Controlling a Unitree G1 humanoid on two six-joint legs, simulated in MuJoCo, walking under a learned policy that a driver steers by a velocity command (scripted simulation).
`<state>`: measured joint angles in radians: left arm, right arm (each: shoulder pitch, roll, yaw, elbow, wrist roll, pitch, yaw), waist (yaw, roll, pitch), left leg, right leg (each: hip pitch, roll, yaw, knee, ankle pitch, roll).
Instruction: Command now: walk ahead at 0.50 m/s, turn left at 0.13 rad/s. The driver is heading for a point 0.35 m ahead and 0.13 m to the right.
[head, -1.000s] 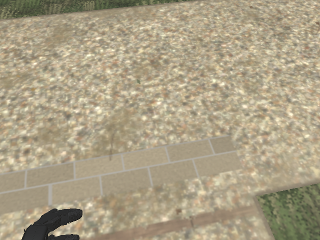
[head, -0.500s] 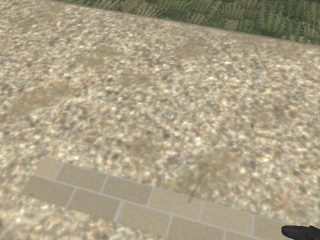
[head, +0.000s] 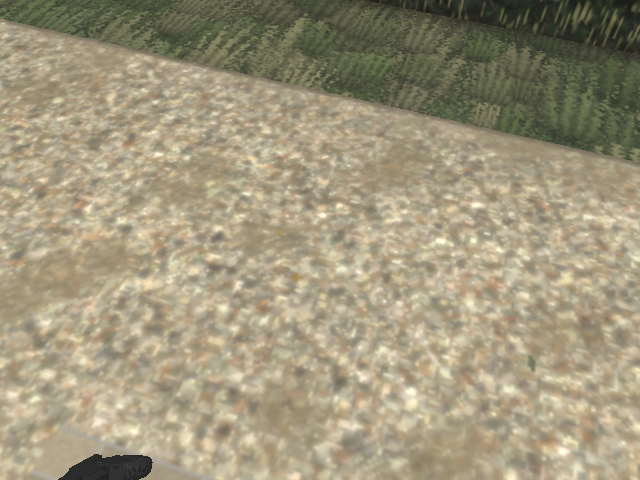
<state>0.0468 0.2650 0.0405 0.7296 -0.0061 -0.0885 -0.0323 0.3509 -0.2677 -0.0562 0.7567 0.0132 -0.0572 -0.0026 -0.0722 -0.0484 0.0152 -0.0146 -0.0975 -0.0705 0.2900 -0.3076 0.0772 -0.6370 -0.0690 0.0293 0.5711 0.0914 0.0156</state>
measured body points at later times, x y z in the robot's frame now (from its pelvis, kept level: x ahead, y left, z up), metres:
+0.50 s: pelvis +0.26 -0.04 +0.00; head +0.29 -0.04 +0.45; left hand +0.33 +0.24 -0.12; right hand +0.44 -0.28 -0.09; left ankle +0.41 +0.10 -0.71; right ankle +0.21 -0.13 -0.74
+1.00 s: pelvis +0.34 -0.03 -0.01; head +0.35 -0.04 +0.44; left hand +0.42 +0.23 -0.14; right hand +0.46 -0.29 -0.13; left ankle +0.40 +0.09 -0.74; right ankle +0.29 -0.16 -0.74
